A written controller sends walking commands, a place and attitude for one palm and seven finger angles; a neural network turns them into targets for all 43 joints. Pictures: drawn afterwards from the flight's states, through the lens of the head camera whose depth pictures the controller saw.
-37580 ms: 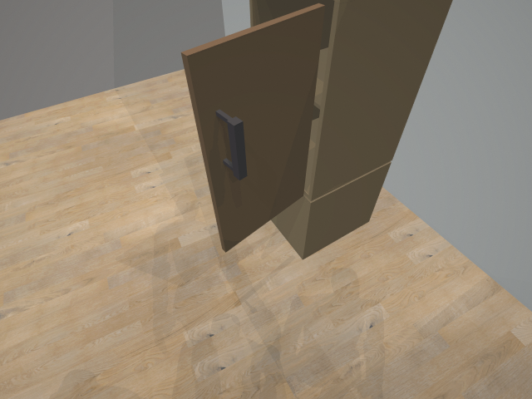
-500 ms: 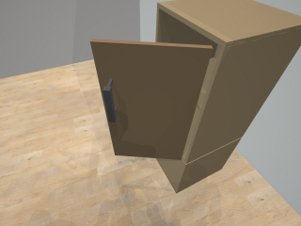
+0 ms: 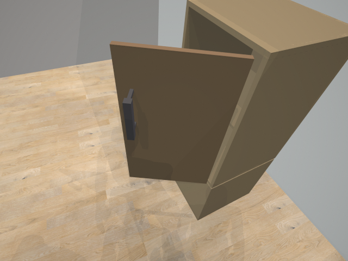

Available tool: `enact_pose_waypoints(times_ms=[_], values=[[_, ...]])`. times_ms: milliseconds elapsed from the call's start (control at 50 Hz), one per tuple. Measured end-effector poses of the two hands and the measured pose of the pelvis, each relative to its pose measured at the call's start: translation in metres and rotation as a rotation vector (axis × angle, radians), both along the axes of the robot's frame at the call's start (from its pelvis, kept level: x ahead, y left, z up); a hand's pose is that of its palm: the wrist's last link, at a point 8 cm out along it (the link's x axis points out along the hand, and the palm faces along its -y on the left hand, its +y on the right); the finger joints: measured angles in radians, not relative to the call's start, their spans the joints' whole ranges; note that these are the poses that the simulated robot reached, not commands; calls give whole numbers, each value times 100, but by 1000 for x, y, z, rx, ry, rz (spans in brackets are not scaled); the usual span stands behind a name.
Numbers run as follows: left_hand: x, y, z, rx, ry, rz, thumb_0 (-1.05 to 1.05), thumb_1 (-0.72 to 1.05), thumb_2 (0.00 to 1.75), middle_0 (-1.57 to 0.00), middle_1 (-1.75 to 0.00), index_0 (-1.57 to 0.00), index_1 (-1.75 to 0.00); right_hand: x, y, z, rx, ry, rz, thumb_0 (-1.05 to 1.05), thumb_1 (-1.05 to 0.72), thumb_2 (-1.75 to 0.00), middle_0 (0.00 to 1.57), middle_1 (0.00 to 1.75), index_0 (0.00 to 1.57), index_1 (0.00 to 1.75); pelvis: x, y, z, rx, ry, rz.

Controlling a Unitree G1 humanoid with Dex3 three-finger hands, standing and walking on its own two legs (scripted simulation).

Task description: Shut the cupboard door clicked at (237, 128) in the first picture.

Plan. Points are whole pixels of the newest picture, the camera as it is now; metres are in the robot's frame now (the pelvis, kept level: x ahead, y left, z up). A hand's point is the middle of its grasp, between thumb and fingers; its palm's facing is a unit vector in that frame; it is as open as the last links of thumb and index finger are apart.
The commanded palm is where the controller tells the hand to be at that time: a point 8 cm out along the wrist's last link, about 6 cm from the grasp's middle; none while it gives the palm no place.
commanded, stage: look again from close up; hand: left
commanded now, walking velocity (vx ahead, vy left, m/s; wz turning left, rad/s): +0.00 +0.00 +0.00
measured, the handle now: (131, 115) +0.48 +0.16 +0.05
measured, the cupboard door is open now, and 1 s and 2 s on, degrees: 59 59 59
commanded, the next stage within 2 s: raise the hand and make a fist in 0.36 s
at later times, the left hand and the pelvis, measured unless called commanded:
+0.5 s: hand out of the picture +0.00 +0.17 -0.18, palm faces +0.06 -0.99 -0.15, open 7.3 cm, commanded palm +0.10 +0.21 -0.07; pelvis +0.01 +0.01 +0.00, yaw +0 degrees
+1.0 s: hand out of the picture +0.13 +0.18 -0.03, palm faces +0.20 -0.98 -0.03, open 5.6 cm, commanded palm +0.13 +0.22 -0.03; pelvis +0.00 -0.03 -0.09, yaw +6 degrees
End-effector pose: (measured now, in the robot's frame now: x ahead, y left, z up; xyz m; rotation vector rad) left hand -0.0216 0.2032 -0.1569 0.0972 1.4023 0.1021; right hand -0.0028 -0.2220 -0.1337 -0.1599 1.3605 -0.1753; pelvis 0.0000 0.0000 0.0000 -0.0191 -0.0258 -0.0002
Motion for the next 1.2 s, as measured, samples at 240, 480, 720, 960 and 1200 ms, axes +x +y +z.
enact_pose_waypoints(times_ms=[240, 480, 720, 960, 1200], values=[[1, 6, 0, 2, 26, 1, 0, 91, 90, -20, -30, -20, -30, 4, 8, 0, -5, 9, -16, 1, -92, -90, 20, 30, 20, 30, 6, 7, 1, 4, 1, -9], [8, 10, 1, 18, 38, -11, 0, 91, 90, -20, -30, -20, -30, -1, 16, -4, 12, 32, -34, 1, -91, -90, 20, 30, 20, 30, 12, 9, 0, 7, 2, -13], [210, 14, 177, -4, -1336, -13, 2, 94, 90, -27, -39, -28, -39, 106, -39, 21, -62, -644, 133, 2, -91, -90, 20, 30, 21, 30, -5, -2, -31, 18, 60, 68], [114, 28, 101, 14, -1278, 43, 2, 91, 90, -49, -61, -49, -61, 239, -35, 45, -107, -940, 380, 1, -90, -90, 20, 30, 20, 30, -2, -28, -91, -28, 179, 92], [215, -9, 138, -152, -1296, -220, 1, 90, 90, -70, -85, -71, -85, 239, 11, -2, 113, -801, 289, 1, -90, -90, 21, 30, 21, 30, 18, -39, -81, -37, 240, 91]])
